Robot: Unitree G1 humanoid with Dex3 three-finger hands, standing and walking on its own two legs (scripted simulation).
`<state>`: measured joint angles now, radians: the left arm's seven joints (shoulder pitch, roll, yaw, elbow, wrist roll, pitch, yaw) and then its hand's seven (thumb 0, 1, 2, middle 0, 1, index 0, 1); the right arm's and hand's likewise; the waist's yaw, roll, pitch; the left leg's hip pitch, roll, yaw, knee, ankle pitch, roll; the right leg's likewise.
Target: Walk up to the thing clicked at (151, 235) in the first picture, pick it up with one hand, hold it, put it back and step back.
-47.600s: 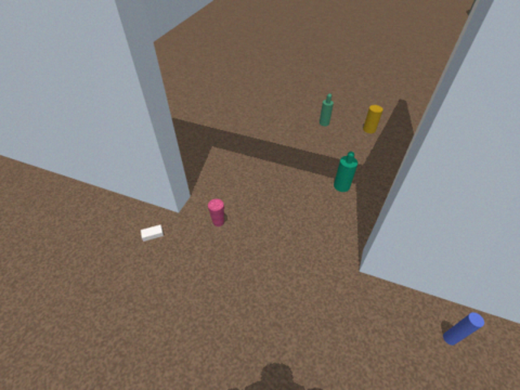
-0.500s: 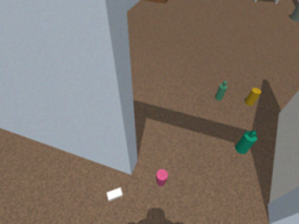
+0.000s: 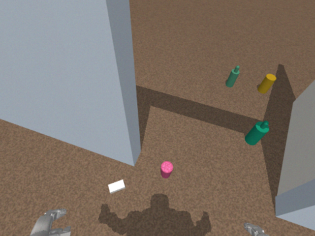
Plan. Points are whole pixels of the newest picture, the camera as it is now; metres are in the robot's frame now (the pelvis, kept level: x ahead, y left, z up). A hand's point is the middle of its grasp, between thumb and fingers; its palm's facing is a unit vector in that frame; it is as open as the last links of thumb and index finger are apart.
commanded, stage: rise first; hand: left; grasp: from above
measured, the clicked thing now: (116, 186) +0.45 +0.23 -0.75
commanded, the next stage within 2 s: none
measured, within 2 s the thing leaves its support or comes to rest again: neither
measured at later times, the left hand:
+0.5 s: hand out of the picture +0.15 +0.27 -0.21, palm faces -0.12 -0.88 -0.45, open 13.8 cm
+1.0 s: hand out of the picture +0.15 +0.29 -0.29, palm faces -0.29 -0.75 -0.60, open 13.9 cm
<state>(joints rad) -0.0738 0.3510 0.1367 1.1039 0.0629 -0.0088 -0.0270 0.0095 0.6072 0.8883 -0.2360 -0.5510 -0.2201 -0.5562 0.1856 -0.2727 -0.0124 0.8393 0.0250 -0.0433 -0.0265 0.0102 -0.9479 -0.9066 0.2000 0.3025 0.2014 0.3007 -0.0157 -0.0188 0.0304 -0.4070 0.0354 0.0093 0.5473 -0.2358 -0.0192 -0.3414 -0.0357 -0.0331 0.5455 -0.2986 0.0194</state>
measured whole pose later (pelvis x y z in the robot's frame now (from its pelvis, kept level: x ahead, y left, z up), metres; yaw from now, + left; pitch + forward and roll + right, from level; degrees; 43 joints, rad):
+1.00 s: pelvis -0.02 +0.00 -0.14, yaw -1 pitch +25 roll -2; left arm 0.14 0.38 0.15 0.52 0.40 0.16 0.05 0.00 -0.51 0.89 -0.19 -0.99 -0.17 -1.00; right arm 0.14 -0.24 -0.03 0.57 -0.01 -0.19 0.00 0.01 -0.94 -0.90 0.20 0.30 0.20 0.30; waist -0.02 0.01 -0.16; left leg -1.29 0.06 -0.04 1.42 -0.58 -0.02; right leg -1.20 -0.03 -0.03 1.41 -0.65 0.02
